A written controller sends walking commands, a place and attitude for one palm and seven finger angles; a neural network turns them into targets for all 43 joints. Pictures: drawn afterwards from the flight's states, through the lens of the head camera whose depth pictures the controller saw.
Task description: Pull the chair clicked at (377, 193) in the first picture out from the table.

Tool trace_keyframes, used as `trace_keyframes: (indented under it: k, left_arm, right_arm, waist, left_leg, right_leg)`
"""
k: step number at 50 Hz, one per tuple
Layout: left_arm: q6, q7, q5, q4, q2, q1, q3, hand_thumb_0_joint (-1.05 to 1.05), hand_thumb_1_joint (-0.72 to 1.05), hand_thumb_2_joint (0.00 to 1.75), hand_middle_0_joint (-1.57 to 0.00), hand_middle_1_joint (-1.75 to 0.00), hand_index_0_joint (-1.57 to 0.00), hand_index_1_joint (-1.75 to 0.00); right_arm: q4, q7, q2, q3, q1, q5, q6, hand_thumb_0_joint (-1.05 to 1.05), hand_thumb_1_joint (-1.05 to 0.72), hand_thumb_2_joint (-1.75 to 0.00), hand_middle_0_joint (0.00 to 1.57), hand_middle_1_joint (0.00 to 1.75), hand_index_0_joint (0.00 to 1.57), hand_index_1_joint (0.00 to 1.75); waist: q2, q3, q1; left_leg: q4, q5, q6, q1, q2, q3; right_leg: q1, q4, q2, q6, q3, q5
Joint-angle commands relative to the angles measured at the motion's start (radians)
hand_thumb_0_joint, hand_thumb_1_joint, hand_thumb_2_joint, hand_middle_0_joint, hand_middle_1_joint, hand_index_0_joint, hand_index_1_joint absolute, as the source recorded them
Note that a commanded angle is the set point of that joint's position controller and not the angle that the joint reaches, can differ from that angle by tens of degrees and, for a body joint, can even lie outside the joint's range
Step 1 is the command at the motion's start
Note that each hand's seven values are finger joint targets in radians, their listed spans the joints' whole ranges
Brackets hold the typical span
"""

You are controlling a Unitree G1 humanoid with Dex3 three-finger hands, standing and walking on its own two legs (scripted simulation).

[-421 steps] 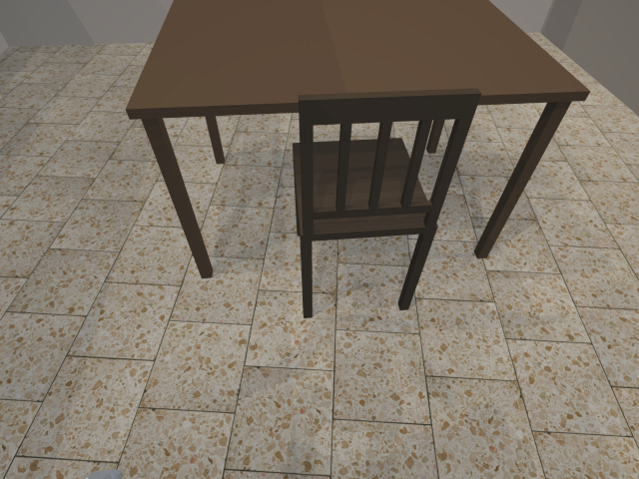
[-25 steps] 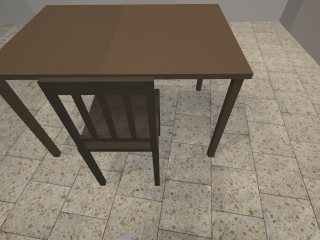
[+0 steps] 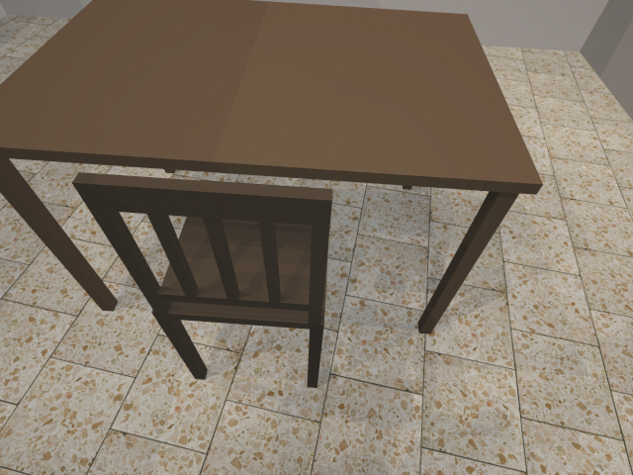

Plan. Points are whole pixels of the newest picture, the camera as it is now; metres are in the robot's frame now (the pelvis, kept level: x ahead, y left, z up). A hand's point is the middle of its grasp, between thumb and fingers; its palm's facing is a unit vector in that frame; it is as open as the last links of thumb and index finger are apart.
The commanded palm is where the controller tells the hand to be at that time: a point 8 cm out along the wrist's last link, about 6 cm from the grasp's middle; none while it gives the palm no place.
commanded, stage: come to a stop and stand still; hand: left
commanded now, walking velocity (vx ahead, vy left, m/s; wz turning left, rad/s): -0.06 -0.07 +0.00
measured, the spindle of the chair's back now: (223, 260) +0.46 +0.22 -0.11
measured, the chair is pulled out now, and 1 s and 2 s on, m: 0.00 0.00 0.00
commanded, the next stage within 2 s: look again from close up in 1.18 s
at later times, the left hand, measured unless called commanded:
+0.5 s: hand out of the picture -0.02 +0.13 -0.16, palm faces +0.12 -0.96 -0.25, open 7.3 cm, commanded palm none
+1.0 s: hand out of the picture -0.07 +0.22 -0.18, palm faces +0.04 -0.98 -0.19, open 7.4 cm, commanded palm none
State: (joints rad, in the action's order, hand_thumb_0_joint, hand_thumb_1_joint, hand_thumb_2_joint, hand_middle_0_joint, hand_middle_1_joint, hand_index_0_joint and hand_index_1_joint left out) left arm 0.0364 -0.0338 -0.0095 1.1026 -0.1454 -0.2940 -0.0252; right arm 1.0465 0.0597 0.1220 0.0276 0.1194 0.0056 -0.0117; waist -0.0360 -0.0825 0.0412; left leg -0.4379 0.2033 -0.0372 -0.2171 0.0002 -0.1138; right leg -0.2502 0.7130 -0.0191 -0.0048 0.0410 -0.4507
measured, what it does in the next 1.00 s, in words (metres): steps on the spot: right foot, then left foot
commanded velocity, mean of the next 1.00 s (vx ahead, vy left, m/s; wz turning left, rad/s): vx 0.03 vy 0.06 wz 0.00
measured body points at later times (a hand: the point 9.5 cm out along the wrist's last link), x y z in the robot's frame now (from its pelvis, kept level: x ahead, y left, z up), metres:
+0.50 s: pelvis -0.03 -0.05 +0.01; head -0.01 -0.07 +0.46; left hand -0.03 +0.18 -0.14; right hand -0.01 -0.29 -0.16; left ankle -0.07 +0.09 -0.70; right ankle -0.03 -0.15 -0.74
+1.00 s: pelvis -0.06 +0.04 +0.00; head -0.07 +0.06 +0.45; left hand -0.07 +0.27 -0.17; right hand +0.00 -0.19 -0.14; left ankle -0.06 +0.10 -0.74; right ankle -0.03 -0.15 -0.74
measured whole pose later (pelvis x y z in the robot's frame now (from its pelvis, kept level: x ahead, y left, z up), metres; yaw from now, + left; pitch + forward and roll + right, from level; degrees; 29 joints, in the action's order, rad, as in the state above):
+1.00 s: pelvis -0.06 +0.04 +0.00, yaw +1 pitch -2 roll +0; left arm 0.02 -0.03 -0.02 1.03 -0.20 -0.32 0.01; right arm 0.98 0.01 0.18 -0.01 0.26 0.02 -0.01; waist -0.03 -0.01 0.02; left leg -0.50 0.28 -0.09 -0.19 -0.06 -0.09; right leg -0.23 0.48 -0.11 -0.01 -0.01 -0.22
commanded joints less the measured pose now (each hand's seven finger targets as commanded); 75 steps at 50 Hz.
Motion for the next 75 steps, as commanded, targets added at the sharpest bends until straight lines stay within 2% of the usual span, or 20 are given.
trace_keyframes:
  k: [1, 6, 7, 8, 9, 10, 12, 16, 23, 27, 28, 29, 31, 33, 34, 36, 40, 45, 54, 75]
  left_arm:
    - [0.007, -0.011, -0.008, -0.068, -0.074, -0.091, -0.041, 0.0, 0.9, 0.9, -0.2, -0.3, -0.2, -0.3]
    - [-0.016, -0.006, -0.013, -0.054, -0.056, -0.154, -0.029, 0.0, 0.9, 0.9, -0.2, -0.3, -0.2, -0.3]
    - [-0.03, -0.009, -0.018, -0.047, -0.086, -0.158, -0.024, 0.0, 0.9, 0.9, -0.2, -0.3, -0.2, -0.3]
    - [-0.048, -0.011, -0.02, -0.056, -0.152, -0.097, -0.02, 0.0, 0.9, 0.9, -0.2, -0.3, -0.2, -0.3]
    - [-0.048, -0.006, -0.016, -0.086, -0.203, -0.034, -0.024, 0.0, 0.9, 0.9, -0.2, -0.3, -0.2, -0.3]
    - [-0.052, -0.005, -0.016, -0.091, -0.217, -0.013, -0.031, 0.0, 0.9, 0.9, -0.2, -0.3, -0.2, -0.3]
    - [-0.058, -0.004, -0.013, -0.081, -0.202, 0.012, -0.03, 0.0, 0.9, 0.9, -0.2, -0.3, -0.2, -0.3]
    - [-0.059, -0.003, -0.012, -0.079, -0.204, -0.023, -0.046, 0.0, 0.9, 0.9, -0.2, -0.3, -0.2, -0.3]
    - [-0.054, -0.013, -0.017, -0.059, -0.198, -0.097, -0.062, 0.0, 0.9, 0.9, -0.2, -0.3, -0.2, -0.3]
    - [-0.048, -0.009, -0.016, -0.059, -0.196, -0.038, -0.06, 0.0, 0.9, 0.9, -0.2, -0.3, -0.2, -0.3]
    - [-0.076, -0.046, -0.025, -0.049, -0.192, -0.101, -0.029, 0.0, 0.9, 0.9, -0.2, -0.3, -0.2, -0.3]
    - [-0.083, -0.038, -0.019, -0.079, -0.215, -0.041, -0.028, 0.0, 0.9, 0.9, -0.2, -0.3, -0.2, -0.3]
    - [-0.071, -0.033, -0.002, -0.096, -0.155, -0.034, -0.011, 0.0, 0.9, 0.9, -0.2, -0.3, -0.2, -0.3]
    - [-0.066, -0.03, -0.006, -0.096, -0.119, -0.064, -0.007, 0.0, 0.9, 0.9, -0.2, -0.3, -0.2, -0.3]
    - [-0.052, -0.027, -0.011, -0.097, -0.128, -0.045, 0.0, 0.0, 0.9, 0.9, -0.2, -0.3, -0.2, -0.3]
    - [-0.036, -0.02, -0.012, -0.101, -0.127, -0.037, 0.007, 0.0, 0.9, 0.9, -0.2, -0.3, -0.2, -0.3]
    - [-0.032, -0.005, -0.015, -0.105, -0.121, -0.055, 0.017, 0.0, 0.9, 0.9, -0.2, -0.3, -0.2, -0.3]
    - [-0.03, 0.001, -0.018, -0.116, -0.12, -0.071, 0.019, 0.0, 0.9, 0.9, -0.2, -0.3, -0.2, -0.3]
    - [-0.041, 0.003, -0.012, -0.094, -0.114, -0.076, 0.022, 0.0, 0.9, 0.9, -0.2, -0.3, -0.2, -0.3]
    - [-0.05, -0.01, -0.004, -0.022, -0.066, -0.097, 0.022, 0.0, 0.9, 0.9, -0.2, -0.3, -0.2, -0.3]
  right_arm:
    - [-0.036, 0.011, 0.218, 0.062, 0.076, 0.016, 0.025, 0.0, -0.9, -0.9, 0.2, 0.3, 0.2, 0.3]
    - [-0.043, -0.02, 0.189, 0.056, 0.033, 0.013, 0.026, 0.0, -0.9, -0.9, 0.2, 0.3, 0.2, 0.3]
    - [-0.035, -0.029, 0.149, 0.047, 0.051, 0.004, 0.026, 0.0, -0.9, -0.9, 0.2, 0.3, 0.2, 0.3]
    - [-0.041, -0.037, 0.081, 0.033, 0.078, -0.007, 0.031, 0.0, -0.9, -0.9, 0.2, 0.3, 0.2, 0.3]
    - [-0.05, -0.047, 0.082, 0.029, 0.071, 0.0, 0.04, 0.0, -0.9, -0.9, 0.2, 0.3, 0.2, 0.3]
    - [-0.048, -0.05, 0.096, 0.029, 0.036, 0.009, 0.047, 0.0, -0.9, -0.9, 0.2, 0.3, 0.2, 0.3]
    - [-0.026, -0.049, 0.112, 0.028, 0.063, 0.012, 0.04, 0.0, -0.9, -0.9, 0.2, 0.3, 0.2, 0.3]
    - [-0.012, -0.051, 0.124, 0.031, 0.1, 0.01, 0.031, 0.0, -0.9, -0.9, 0.2, 0.3, 0.2, 0.3]
    - [-0.047, -0.044, 0.119, 0.029, 0.089, 0.007, 0.029, 0.0, -0.9, -0.9, 0.2, 0.3, 0.2, 0.3]
    - [-0.028, -0.041, 0.095, 0.021, 0.148, 0.003, 0.02, 0.0, -0.9, -0.9, 0.2, 0.3, 0.2, 0.3]
    - [-0.093, -0.047, 0.145, 0.014, 0.112, 0.009, 0.008, 0.0, -0.9, -0.9, 0.2, 0.3, 0.2, 0.3]
    - [-0.107, -0.052, 0.121, 0.007, 0.139, 0.002, 0.006, 0.0, -0.9, -0.9, 0.2, 0.3, 0.2, 0.3]
    - [-0.092, -0.043, 0.156, 0.006, 0.211, 0.008, -0.007, 0.0, -0.9, -0.9, 0.2, 0.3, 0.2, 0.3]
    - [-0.109, -0.039, 0.179, 0.005, 0.185, 0.012, 0.002, 0.0, -0.9, -0.9, 0.2, 0.3, 0.2, 0.3]
    - [-0.101, -0.043, 0.176, 0.0, 0.182, 0.014, -0.005, 0.0, -0.9, -0.9, 0.2, 0.3, 0.2, 0.3]
    - [-0.111, -0.042, 0.185, -0.004, 0.151, 0.01, -0.003, 0.0, -0.9, -0.9, 0.2, 0.3, 0.2, 0.3]
    - [-0.132, -0.044, 0.191, -0.002, 0.135, 0.011, -0.002, 0.0, -0.9, -0.9, 0.2, 0.3, 0.2, 0.3]
    - [-0.128, -0.043, 0.198, -0.003, 0.145, 0.011, -0.007, 0.0, -0.9, -0.9, 0.2, 0.3, 0.2, 0.3]
    - [-0.069, -0.035, 0.179, -0.014, 0.199, 0.006, -0.023, 0.0, -0.9, -0.9, 0.2, 0.3, 0.2, 0.3]
    - [0.05, -0.028, 0.119, -0.02, 0.238, 0.002, -0.027, 0.0, -0.9, -0.9, 0.2, 0.3, 0.2, 0.3]
  waist:
    - [0.132, 0.154, -0.027]
    - [0.14, 0.149, 0.009]
    - [0.036, 0.13, 0.008]
    - [-0.161, 0.089, -0.036]
    - [-0.16, 0.039, -0.039]
    - [-0.163, 0.003, -0.02]
    - [-0.139, -0.036, -0.028]
    - [-0.072, 0.003, -0.006]
    - [-0.106, 0.072, 0.031]
    - [-0.128, 0.087, -0.005]
    - [-0.04, 0.093, -0.028]
    - [-0.02, 0.108, -0.069]
    - [0.017, 0.207, -0.061]
    - [-0.062, 0.133, -0.042]
    - [0.106, 0.098, -0.045]
    - [0.202, -0.009, -0.034]
    - [0.066, -0.052, -0.03]
    - [0.104, -0.041, -0.027]
    - [0.065, -0.001, -0.035]
    - [0.04, 0.001, -0.035]
  left_leg:
    - [0.049, -0.755, -0.174, 0.14, 0.353, 0.231]
    - [0.03, -0.171, -0.075, -0.065, 0.24, 0.171]
    - [-0.042, 0.006, -0.017, -0.096, 0.153, 0.134]
    - [-0.107, 0.192, 0.048, -0.129, 0.052, 0.077]
    - [-0.133, 0.242, 0.061, -0.079, 0.038, 0.072]
    - [-0.187, 0.232, 0.057, -0.083, 0.039, 0.093]
    - [-0.251, 0.183, 0.05, -0.126, 0.045, 0.121]
    - [-0.359, 0.182, 0.063, -0.192, 0.033, 0.119]
    - [-0.33, 0.221, 0.082, -0.225, 0.027, 0.109]
    - [-0.122, 0.133, 0.074, -0.048, 0.01, 0.083]
    - [-0.187, 0.156, 0.079, -0.051, -0.016, 0.057]
    - [-0.105, 0.121, 0.06, -0.035, 0.006, 0.058]
    - [-0.034, -0.128, 0.019, 0.021, 0.089, 0.132]
    - [-0.071, -0.166, 0.007, -0.014, 0.131, 0.137]
    - [-0.039, -0.213, 0.008, -0.023, 0.121, 0.152]
    - [0.059, -0.169, -0.013, -0.118, 0.144, 0.211]
    - [0.15, 0.189, -0.014, -0.171, 0.115, 0.232]
    - [0.22, 0.278, -0.016, -0.161, 0.122, 0.26]
    - [0.194, 0.068, 0.0, -0.075, 0.116, 0.237]
    - [0.107, -0.128, -0.006, -0.004, 0.093, 0.151]
  right_leg:
    - [-0.129, 0.223, -0.022, -0.009, -0.077, -0.064]
    - [0.105, -0.164, -0.023, -0.015, 0.005, 0.173]
    - [0.128, -0.33, -0.055, -0.015, -0.051, 0.248]
    - [0.054, -0.447, -0.215, 0.038, -0.256, 0.202]
    - [-0.076, -0.53, -0.306, 0.101, -0.313, 0.073]
    - [-0.133, -0.558, -0.298, 0.121, -0.365, 0.032]
    - [-0.08, -0.528, -0.29, 0.142, -0.341, 0.163]
    - [0.064, -0.463, -0.292, 0.159, -0.268, 0.398]
    - [0.215, -0.395, -0.31, 0.192, -0.241, 0.654]
    - [0.108, -0.387, -0.258, 0.153, -0.192, 0.512]
    - [0.132, -0.278, -0.251, 0.11, -0.255, 0.907]
    - [0.14, -0.241, -0.244, 0.098, -0.167, 0.961]
    - [0.139, -0.144, -0.135, 0.042, -0.061, 0.619]
    - [0.059, -0.226, -0.109, 0.04, -0.056, 0.403]
    - [0.046, -0.195, -0.093, 0.038, -0.044, 0.326]
    - [0.04, -0.181, -0.046, 0.016, -0.002, 0.146]
    - [0.038, -0.226, -0.053, 0.018, -0.017, 0.174]
    - [0.032, -0.226, -0.055, 0.017, -0.012, 0.194]
    - [0.043, -0.263, -0.077, 0.016, -0.032, 0.268]
    - [0.069, -0.28, -0.09, 0.004, -0.053, 0.368]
